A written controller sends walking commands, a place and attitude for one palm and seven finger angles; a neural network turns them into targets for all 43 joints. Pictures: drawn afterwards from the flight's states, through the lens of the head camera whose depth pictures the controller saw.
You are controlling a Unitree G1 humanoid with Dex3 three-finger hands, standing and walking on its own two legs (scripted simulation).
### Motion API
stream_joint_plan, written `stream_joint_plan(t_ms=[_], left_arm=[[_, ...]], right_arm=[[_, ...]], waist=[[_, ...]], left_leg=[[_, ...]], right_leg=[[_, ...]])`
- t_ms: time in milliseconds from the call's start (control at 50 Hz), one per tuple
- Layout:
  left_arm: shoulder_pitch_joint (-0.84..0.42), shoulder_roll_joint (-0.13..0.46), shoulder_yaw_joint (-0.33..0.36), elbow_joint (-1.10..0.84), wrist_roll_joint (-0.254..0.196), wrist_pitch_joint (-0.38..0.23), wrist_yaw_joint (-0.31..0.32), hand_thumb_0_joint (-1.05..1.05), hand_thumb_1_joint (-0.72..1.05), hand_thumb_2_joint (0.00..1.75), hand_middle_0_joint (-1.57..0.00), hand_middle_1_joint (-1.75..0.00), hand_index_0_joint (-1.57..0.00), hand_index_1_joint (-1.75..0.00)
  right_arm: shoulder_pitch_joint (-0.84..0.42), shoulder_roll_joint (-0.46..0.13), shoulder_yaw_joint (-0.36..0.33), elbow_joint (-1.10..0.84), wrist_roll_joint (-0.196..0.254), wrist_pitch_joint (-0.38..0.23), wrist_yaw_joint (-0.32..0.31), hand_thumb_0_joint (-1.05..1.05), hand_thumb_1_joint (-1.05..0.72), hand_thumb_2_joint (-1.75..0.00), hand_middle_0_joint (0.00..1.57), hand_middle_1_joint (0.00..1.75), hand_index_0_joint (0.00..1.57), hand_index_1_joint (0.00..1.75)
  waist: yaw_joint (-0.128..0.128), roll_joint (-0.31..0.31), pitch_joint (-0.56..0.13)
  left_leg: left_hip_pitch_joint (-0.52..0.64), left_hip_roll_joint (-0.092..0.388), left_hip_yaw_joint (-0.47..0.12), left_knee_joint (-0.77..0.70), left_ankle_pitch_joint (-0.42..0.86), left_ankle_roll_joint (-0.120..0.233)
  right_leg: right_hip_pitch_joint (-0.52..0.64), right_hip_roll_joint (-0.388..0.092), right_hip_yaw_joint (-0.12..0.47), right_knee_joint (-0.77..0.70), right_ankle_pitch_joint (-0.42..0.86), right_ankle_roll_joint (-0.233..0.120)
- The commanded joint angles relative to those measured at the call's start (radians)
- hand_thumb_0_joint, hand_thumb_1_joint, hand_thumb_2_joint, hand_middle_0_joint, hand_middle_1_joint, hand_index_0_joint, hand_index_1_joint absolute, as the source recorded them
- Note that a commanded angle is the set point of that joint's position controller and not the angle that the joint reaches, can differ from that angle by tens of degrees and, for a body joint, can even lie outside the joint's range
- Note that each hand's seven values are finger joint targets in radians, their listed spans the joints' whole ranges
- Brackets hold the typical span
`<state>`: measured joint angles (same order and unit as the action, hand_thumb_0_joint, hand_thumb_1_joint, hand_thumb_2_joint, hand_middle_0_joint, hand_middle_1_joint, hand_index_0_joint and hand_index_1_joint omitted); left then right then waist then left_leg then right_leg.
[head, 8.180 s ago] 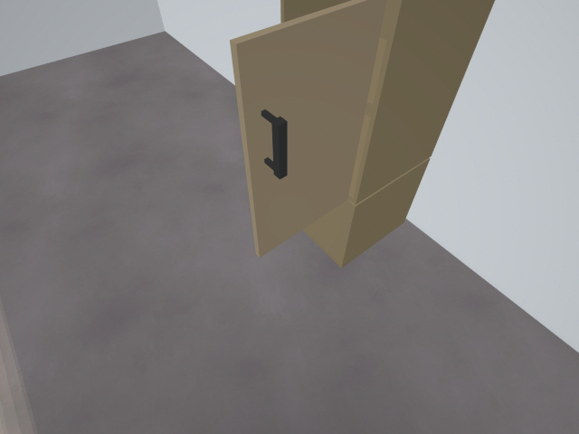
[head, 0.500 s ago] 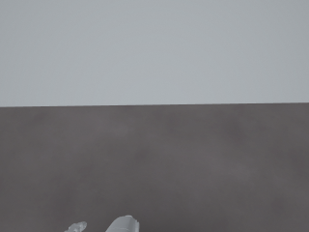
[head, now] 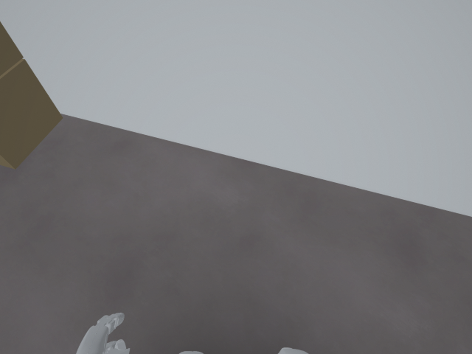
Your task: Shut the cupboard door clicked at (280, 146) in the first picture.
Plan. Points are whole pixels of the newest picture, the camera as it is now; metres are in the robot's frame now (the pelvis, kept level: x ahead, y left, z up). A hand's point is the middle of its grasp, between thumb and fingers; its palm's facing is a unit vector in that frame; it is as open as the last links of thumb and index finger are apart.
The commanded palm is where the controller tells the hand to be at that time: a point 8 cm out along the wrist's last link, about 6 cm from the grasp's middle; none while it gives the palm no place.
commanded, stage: walk to a spot facing it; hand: left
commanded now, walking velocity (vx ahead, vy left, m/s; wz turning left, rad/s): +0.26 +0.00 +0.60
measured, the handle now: out of the picture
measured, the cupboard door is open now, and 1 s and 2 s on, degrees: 92 92 92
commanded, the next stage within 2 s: turn to face it in 1.78 s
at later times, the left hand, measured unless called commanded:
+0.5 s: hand out of the picture -0.02 +0.22 -0.19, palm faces +0.38 -0.90 -0.22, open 7.4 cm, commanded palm none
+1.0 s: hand (112, 244) +0.34 +0.29 -0.15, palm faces +0.51 -0.84 -0.18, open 7.4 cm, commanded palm none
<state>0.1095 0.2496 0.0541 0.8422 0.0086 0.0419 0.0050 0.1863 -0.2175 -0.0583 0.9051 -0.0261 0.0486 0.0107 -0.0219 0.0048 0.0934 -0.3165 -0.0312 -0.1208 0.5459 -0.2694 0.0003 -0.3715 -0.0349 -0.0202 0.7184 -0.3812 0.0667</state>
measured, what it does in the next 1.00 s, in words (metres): walks ahead, turning left: right foot, then left foot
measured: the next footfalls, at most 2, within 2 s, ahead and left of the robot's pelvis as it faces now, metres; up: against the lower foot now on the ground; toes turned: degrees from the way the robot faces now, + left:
right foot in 0.04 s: +0.04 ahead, -0.14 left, +0.00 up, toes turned +0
left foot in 0.44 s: +0.14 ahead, +0.15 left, +0.00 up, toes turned +26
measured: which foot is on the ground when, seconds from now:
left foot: down 0.00-0.04, up 0.06-0.42, down 0.44-0.88, up 0.90-1.00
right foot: up 0.00-0.02, down 0.04-0.44, up 0.46-0.86, down 0.88-1.00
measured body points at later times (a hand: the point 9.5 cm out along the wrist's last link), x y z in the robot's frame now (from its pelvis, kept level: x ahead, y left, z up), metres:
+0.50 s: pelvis +0.10 +0.04 -0.02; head +0.14 +0.07 +0.43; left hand -0.03 +0.27 -0.17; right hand +0.33 -0.15 -0.13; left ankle +0.10 +0.14 -0.74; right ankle +0.03 -0.13 -0.68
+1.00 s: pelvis +0.31 +0.08 +0.00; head +0.34 +0.09 +0.44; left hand +0.31 +0.33 -0.13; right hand +0.42 -0.15 -0.16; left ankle +0.18 +0.13 -0.65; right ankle +0.39 -0.01 -0.74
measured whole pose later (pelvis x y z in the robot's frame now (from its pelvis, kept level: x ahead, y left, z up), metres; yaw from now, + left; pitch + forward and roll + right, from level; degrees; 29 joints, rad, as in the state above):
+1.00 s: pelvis +0.31 +0.08 +0.00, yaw +34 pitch +0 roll +0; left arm 0.13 0.16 0.03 0.89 0.03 -0.07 -0.02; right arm 0.34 -0.20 -0.07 1.07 -0.02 0.00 0.02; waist -0.05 0.02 0.06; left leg -0.41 0.04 0.01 1.17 -0.38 0.01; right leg -0.30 -0.08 -0.19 0.57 -0.27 -0.01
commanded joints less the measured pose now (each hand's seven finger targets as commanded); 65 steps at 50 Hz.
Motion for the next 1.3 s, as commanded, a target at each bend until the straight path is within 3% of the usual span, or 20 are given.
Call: stream_joint_plan(t_ms=[0,20,120,300,340,380,400,420,460,520,760,820,860,880,920,1000,1180,1240,1260,1280], left_arm=[[0.193,0.179,0.056,-0.045,0.016,-0.051,0.023,0.00,0.90,0.90,-0.20,-0.30,-0.20,-0.30],[0.198,0.246,0.062,-0.044,0.025,-0.052,0.021,0.00,0.90,0.90,-0.20,-0.30,-0.20,-0.30],[0.099,0.107,0.028,-0.043,0.010,-0.080,0.015,0.00,0.90,0.90,-0.20,-0.30,-0.20,-0.30],[0.269,0.148,0.041,0.082,0.022,-0.103,0.001,0.00,0.90,0.90,-0.20,-0.30,-0.20,-0.30],[0.253,0.170,0.048,0.085,0.020,-0.104,-0.004,0.00,0.90,0.90,-0.20,-0.30,-0.20,-0.30],[0.212,0.178,0.049,0.082,0.009,-0.103,-0.011,0.00,0.90,0.90,-0.20,-0.30,-0.20,-0.30],[0.199,0.123,0.039,0.052,0.005,-0.101,-0.023,0.00,0.90,0.90,-0.20,-0.30,-0.20,-0.30],[0.104,0.072,0.023,-0.031,0.001,-0.100,-0.034,0.00,0.90,0.90,-0.20,-0.30,-0.20,-0.30],[0.012,0.078,0.032,-0.052,0.005,-0.090,-0.016,0.00,0.90,0.90,-0.20,-0.30,-0.20,-0.30],[0.135,0.067,0.035,0.028,0.025,-0.066,-0.039,0.00,0.90,0.90,-0.20,-0.30,-0.20,-0.30],[-0.043,0.048,0.016,-0.040,0.016,-0.080,-0.047,0.00,0.90,0.90,-0.20,-0.30,-0.20,-0.30],[0.141,0.083,0.038,0.011,0.019,-0.099,-0.040,0.00,0.90,0.90,-0.20,-0.30,-0.20,-0.30],[0.416,0.255,0.080,0.084,0.025,-0.111,-0.022,0.00,0.90,0.90,-0.20,-0.30,-0.20,-0.30],[0.359,0.219,0.069,0.067,0.017,-0.108,-0.013,0.00,0.90,0.90,-0.20,-0.30,-0.20,-0.30],[0.202,0.103,0.043,0.041,0.018,-0.108,-0.001,0.00,0.90,0.90,-0.20,-0.30,-0.20,-0.30],[0.188,0.032,0.022,0.075,0.020,-0.136,0.002,0.00,0.90,0.90,-0.20,-0.30,-0.20,-0.30],[0.274,0.078,0.016,0.157,0.018,-0.137,-0.002,0.00,0.90,0.90,-0.20,-0.30,-0.20,-0.30],[0.236,0.116,0.023,0.159,0.012,-0.129,-0.006,0.00,0.90,0.90,-0.20,-0.30,-0.20,-0.30],[0.223,0.113,0.019,0.148,0.007,-0.124,-0.011,0.00,0.90,0.90,-0.20,-0.30,-0.20,-0.30],[0.246,0.052,0.015,0.114,-0.001,-0.116,-0.024,0.00,0.90,0.90,-0.20,-0.30,-0.20,-0.30]], right_arm=[[-0.043,-0.138,-0.053,-0.103,0.019,-0.020,-0.006,0.00,-0.90,-0.90,0.20,0.30,0.20,0.30],[-0.048,-0.107,-0.047,-0.125,0.015,-0.021,0.000,0.00,-0.90,-0.90,0.20,0.30,0.20,0.30],[-0.085,-0.106,-0.044,-0.079,-0.002,-0.014,0.036,0.00,-0.90,-0.90,0.20,0.30,0.20,0.30],[-0.226,-0.045,-0.005,-0.109,0.007,-0.041,0.058,0.00,-0.90,-0.90,0.20,0.30,0.20,0.30],[-0.175,-0.056,-0.004,-0.099,0.005,-0.052,0.052,0.00,-0.90,-0.90,0.20,0.30,0.20,0.30],[0.031,-0.113,-0.019,-0.045,-0.005,-0.064,0.034,0.00,-0.90,-0.90,0.20,0.30,0.20,0.30],[0.179,-0.226,-0.050,-0.012,-0.013,-0.068,0.022,0.00,-0.90,-0.90,0.20,0.30,0.20,0.30],[0.291,-0.344,-0.077,0.004,-0.011,-0.073,0.008,0.00,-0.90,-0.90,0.20,0.30,0.20,0.30],[0.197,-0.315,-0.069,-0.008,0.003,-0.074,-0.012,0.00,-0.90,-0.90,0.20,0.30,0.20,0.30],[0.025,-0.188,-0.026,-0.037,-0.001,-0.098,-0.018,0.00,-0.90,-0.90,0.20,0.30,0.20,0.30],[0.139,-0.153,-0.028,0.052,0.001,-0.118,-0.015,0.00,-0.90,-0.90,0.20,0.30,0.20,0.30],[0.125,-0.132,-0.026,0.065,0.003,-0.112,-0.017,0.00,-0.90,-0.90,0.20,0.30,0.20,0.30],[0.171,-0.038,-0.010,0.025,0.021,-0.121,-0.010,0.00,-0.90,-0.90,0.20,0.30,0.20,0.30],[0.134,-0.081,-0.019,0.024,0.014,-0.114,-0.005,0.00,-0.90,-0.90,0.20,0.30,0.20,0.30],[0.033,-0.062,-0.021,0.024,0.003,-0.102,0.006,0.00,-0.90,-0.90,0.20,0.30,0.20,0.30],[0.071,0.005,-0.012,0.055,0.001,-0.069,0.022,0.00,-0.90,-0.90,0.20,0.30,0.20,0.30],[-0.113,0.007,0.006,-0.022,0.000,-0.080,0.051,0.00,-0.90,-0.90,0.20,0.30,0.20,0.30],[0.025,-0.041,-0.003,0.012,-0.006,-0.090,0.037,0.00,-0.90,-0.90,0.20,0.30,0.20,0.30],[0.168,-0.105,-0.020,0.048,-0.010,-0.092,0.027,0.00,-0.90,-0.90,0.20,0.30,0.20,0.30],[0.311,-0.245,-0.056,0.072,-0.021,-0.097,0.011,0.00,-0.90,-0.90,0.20,0.30,0.20,0.30]], waist=[[0.087,-0.106,-0.196],[0.096,-0.305,-0.168],[0.030,-0.213,-0.056],[0.089,-0.205,-0.061],[0.051,-0.191,-0.080],[-0.065,-0.140,-0.177],[-0.137,0.070,-0.272],[-0.181,0.262,-0.298],[-0.122,0.068,-0.184],[-0.003,0.164,-0.061],[-0.008,0.089,-0.042],[0.084,0.025,-0.094],[0.163,-0.392,-0.299],[0.146,-0.278,-0.239],[0.085,-0.196,-0.067],[0.022,-0.148,-0.069],[0.054,-0.151,-0.040],[-0.039,-0.118,-0.091],[-0.108,-0.047,-0.169],[-0.154,0.226,-0.281]], left_leg=[[-0.234,0.047,-0.088,0.129,-0.010,0.019],[-0.335,-0.057,0.082,0.399,-0.362,-0.042],[-0.355,0.092,0.103,0.633,-0.094,-0.059],[-0.244,0.072,0.242,0.188,-0.095,-0.027],[-0.136,0.030,0.294,0.116,-0.110,-0.001],[0.217,-0.014,0.324,-0.032,-0.017,0.039],[0.497,0.170,0.052,-0.071,-0.040,0.120],[0.598,0.460,-0.418,-0.208,0.094,0.257],[0.363,0.458,-0.374,-0.268,-0.124,0.257],[0.103,0.296,-0.127,-0.331,-0.122,0.155],[0.155,0.252,-0.028,-0.287,0.209,0.173],[0.021,0.179,-0.008,-0.048,0.187,0.116],[-0.320,-0.023,0.147,0.546,-0.348,0.029],[-0.356,0.053,0.087,0.697,-0.310,0.034],[-0.380,0.145,0.071,0.751,-0.100,0.025],[-0.299,0.160,0.129,0.568,-0.005,-0.013],[-0.256,0.100,0.245,0.144,0.045,0.019],[0.042,0.017,0.314,0.036,0.036,0.058],[0.304,0.043,0.257,-0.004,0.024,0.086],[0.533,0.321,-0.197,-0.128,-0.056,0.189]], right_leg=[[0.457,-0.200,0.212,-0.429,0.100,-0.063],[0.413,-0.448,0.434,-0.500,0.055,-0.185],[0.294,-0.293,0.079,-0.480,0.227,-0.159],[0.428,-0.344,-0.092,-0.410,0.504,-0.143],[0.410,-0.343,-0.144,-0.332,0.638,-0.133],[0.253,-0.297,-0.237,-0.032,0.723,-0.080],[-0.025,-0.216,-0.258,0.272,0.413,-0.024],[-0.346,-0.073,-0.175,0.549,-0.203,0.023],[-0.403,-0.130,-0.002,0.623,-0.112,-0.006],[-0.275,-0.143,0.007,0.494,0.070,0.002],[-0.083,-0.058,-0.054,-0.048,0.206,0.006],[0.283,-0.026,-0.050,-0.199,0.218,-0.020],[0.681,-0.468,0.460,-0.407,0.115,-0.163],[0.548,-0.479,0.507,-0.490,-0.118,-0.203],[0.296,-0.416,0.306,-0.526,-0.111,-0.179],[0.226,-0.335,-0.007,-0.527,0.257,-0.157],[0.399,-0.326,-0.158,-0.475,0.500,-0.155],[0.303,-0.293,-0.236,-0.256,0.662,-0.128],[0.152,-0.264,-0.256,-0.023,0.602,-0.096],[-0.129,-0.109,-0.276,0.340,0.141,-0.028]])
